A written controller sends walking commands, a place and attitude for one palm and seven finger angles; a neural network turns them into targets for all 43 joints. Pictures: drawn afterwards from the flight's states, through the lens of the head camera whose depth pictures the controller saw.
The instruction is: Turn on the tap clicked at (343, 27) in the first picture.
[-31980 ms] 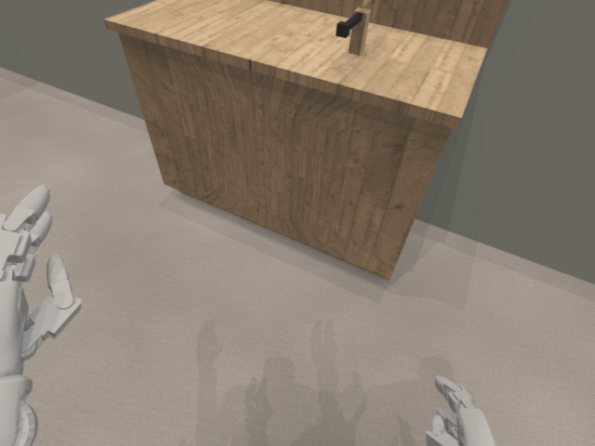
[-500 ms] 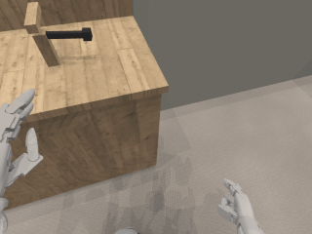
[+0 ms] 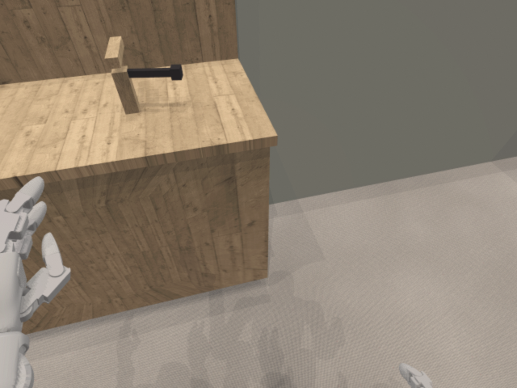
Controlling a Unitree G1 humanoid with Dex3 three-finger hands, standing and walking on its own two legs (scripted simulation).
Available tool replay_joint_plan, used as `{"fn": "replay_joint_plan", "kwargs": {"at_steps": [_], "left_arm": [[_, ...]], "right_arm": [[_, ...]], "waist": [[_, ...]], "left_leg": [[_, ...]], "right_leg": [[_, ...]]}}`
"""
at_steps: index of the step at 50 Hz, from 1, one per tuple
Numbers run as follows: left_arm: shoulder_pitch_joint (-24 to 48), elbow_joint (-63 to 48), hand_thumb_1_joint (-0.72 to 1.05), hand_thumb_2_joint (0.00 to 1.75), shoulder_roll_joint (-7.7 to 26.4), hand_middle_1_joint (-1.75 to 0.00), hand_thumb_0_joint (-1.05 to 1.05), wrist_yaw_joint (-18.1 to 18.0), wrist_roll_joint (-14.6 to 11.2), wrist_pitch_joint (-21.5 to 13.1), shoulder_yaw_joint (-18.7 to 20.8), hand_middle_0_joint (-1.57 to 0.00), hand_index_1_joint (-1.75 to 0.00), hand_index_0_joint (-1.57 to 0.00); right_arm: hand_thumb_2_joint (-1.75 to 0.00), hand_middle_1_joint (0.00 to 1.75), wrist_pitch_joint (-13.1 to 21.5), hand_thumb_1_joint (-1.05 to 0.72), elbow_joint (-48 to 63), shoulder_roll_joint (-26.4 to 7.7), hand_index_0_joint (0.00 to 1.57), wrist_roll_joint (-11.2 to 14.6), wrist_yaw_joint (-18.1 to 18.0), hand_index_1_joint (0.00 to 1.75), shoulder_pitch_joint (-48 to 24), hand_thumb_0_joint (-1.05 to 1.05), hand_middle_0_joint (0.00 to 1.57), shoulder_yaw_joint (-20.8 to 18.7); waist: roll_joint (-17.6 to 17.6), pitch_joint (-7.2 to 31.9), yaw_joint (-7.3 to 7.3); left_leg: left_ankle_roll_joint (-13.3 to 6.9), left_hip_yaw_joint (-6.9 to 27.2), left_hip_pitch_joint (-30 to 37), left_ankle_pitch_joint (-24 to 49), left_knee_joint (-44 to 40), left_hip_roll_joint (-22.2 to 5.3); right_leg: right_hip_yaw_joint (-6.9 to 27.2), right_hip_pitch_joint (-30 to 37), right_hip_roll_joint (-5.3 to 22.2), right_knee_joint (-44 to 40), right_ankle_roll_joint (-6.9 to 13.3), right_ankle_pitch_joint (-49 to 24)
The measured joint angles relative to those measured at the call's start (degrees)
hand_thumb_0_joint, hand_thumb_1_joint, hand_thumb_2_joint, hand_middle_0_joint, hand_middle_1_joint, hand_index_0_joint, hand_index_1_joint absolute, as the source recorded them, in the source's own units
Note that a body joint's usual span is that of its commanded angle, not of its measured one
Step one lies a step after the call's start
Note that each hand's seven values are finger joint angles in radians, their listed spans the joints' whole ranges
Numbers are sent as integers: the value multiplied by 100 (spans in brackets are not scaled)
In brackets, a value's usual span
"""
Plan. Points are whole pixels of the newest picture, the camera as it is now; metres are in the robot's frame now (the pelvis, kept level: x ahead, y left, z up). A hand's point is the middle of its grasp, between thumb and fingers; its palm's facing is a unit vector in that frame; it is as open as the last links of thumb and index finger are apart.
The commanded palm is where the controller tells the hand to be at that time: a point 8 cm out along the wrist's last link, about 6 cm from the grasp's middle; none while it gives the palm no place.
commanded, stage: stop stepping back and stand still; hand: left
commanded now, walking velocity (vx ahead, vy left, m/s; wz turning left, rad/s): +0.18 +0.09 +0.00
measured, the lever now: (176, 72) +0.78 +0.26 +0.14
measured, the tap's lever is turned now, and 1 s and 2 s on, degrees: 77 77 77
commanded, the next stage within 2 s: stand and check the lever's angle in 0.48 s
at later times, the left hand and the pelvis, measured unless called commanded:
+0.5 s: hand (33, 307) +0.17 +0.26 +0.16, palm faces +0.45 -0.83 -0.33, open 7.4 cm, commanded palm +0.11 +0.30 +0.17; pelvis -0.03 +0.02 -0.01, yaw +3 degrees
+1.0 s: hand (41, 292) +0.19 +0.26 +0.15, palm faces +0.42 -0.81 -0.42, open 7.4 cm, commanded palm +0.13 +0.30 +0.17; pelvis -0.02 +0.01 +0.00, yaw +2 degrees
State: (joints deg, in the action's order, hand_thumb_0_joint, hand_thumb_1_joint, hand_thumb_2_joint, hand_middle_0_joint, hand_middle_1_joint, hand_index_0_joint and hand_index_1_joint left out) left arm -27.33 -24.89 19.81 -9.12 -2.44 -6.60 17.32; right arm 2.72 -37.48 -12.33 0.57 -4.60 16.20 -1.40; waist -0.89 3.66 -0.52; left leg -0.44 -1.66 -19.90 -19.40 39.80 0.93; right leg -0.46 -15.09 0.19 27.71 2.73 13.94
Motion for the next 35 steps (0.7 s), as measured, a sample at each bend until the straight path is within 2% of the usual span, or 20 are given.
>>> {"fn": "replay_joint_plan", "kwargs": {"at_steps": [4, 5, 7, 10, 13, 16, 18, 21, 23, 25, 29, 35], "left_arm": [[209, 189, 89, 90, -152, -30, 1, 1, -13, 56, -94, -21, -30, -21], [206, 145, 89, 90, -136, -30, 2, 9, -15, 41, -94, -21, -30, -21], [45, -6, 89, 90, -71, -30, 2, 21, -24, 9, -42, -21, -30, -21], [-206, -140, 89, 90, 22, -30, 2, -22, 15, -37, 55, -21, -30, -21], [-50, -14, 89, 90, 87, -30, 2, -72, 75, -9, 136, -21, -30, -21], [233, 191, 89, 90, -2, -30, 2, -91, 96, 37, 170, -21, -30, -21], [332, 222, 90, 90, -128, -30, 2, -73, 89, 61, 130, -21, -30, -20], [401, 92, 90, 90, -265, -30, 2, -18, 63, 71, -25, -21, -30, -20], [361, -86, 90, 90, -256, -30, 2, 5, 42, 38, -85, -21, -30, -20], [237, -250, 89, 90, -171, -30, 2, -2, 17, -37, -47, -21, -30, -20], [65, -197, 89, 90, 41, -30, 2, -30, 62, -74, 120, -21, -30, -21], [224, -47, 90, 90, -6, -30, 2, -22, 39, -72, 178, -21, -30, -20]], "right_arm": [[-90, 30, 78, -90, 23, -225, 20, 20, 23, 30, 69, 1, 21, -63], [-90, 30, 93, -90, -7, -222, 20, 21, 25, 30, 6, 1, 21, -85], [-90, 29, 117, -90, 0, -191, 20, 23, 28, 30, -98, 1, 20, -70], [-90, 29, 218, -90, 91, -121, 20, -6, -8, 30, -126, 1, 20, -5], [-90, 29, 295, -90, 80, 10, 20, -17, -37, 30, -107, 1, 20, 72], [-90, 29, 290, -90, 8, 102, 20, -39, -3, 30, -132, 1, 20, 169], [-90, 29, 261, -90, -33, 126, 20, -59, 49, 30, -167, 1, 21, 205], [-90, 30, 225, -90, -84, 145, 20, -52, 124, 30, -249, 1, 21, 196], [-90, 30, 227, -90, -46, 126, 20, -60, 141, 30, -292, 1, 21, 204], [-90, 30, 231, -90, 12, 116, 20, -77, 126, 30, -351, 1, 21, 210], [-90, 30, 243, -90, 141, 158, 20, -66, 72, 30, -335, 1, 21, 210], [-90, 30, 280, -90, 188, 93, 20, -52, 135, 30, -450, 1, 21, 190]], "waist": [[274, 5, 145], [245, -72, 176], [152, -209, 157], [139, -243, 145], [151, -234, 119], [243, -251, 79], [325, -231, 49], [300, -297, 35], [239, -384, 55], [164, -474, 51], [62, -415, 39], [241, -485, 22]], "left_leg": [[-157, 50, 952, 18, -1220, -218], [-30, 60, 998, 161, -1318, -199], [79, -22, 1059, 268, -1306, -148], [70, -107, 1063, 238, -1212, -147], [60, -46, 980, 153, -997, -157], [87, 65, 889, 5, -692, -225], [17, 129, 761, -225, -427, -283], [-66, 82, 549, -486, -45, -253], [-91, -9, 611, -329, -355, -210], [-54, -77, 724, 207, -599, -187], [-14, -178, 852, 135, -824, -121], [50, -51, 807, 154, -902, -234]], "right_leg": [[-272, -122, -43, 163, -57, 7], [-291, -142, -4, 230, -76, 12], [-207, -112, 45, 260, -113, -36], [-99, -156, 29, 429, -190, 195], [-99, -176, -26, 620, -260, 410], [-180, -94, -106, 555, -131, 60], [-244, -115, -172, 592, -29, 72], [-295, -108, -171, 566, 16, 118], [-307, -80, -138, 546, -10, 105], [-248, -77, -115, 617, -52, 138], [-112, -64, -71, 572, -209, 179], [-240, 66, -192, 184, -35, 22]]}}
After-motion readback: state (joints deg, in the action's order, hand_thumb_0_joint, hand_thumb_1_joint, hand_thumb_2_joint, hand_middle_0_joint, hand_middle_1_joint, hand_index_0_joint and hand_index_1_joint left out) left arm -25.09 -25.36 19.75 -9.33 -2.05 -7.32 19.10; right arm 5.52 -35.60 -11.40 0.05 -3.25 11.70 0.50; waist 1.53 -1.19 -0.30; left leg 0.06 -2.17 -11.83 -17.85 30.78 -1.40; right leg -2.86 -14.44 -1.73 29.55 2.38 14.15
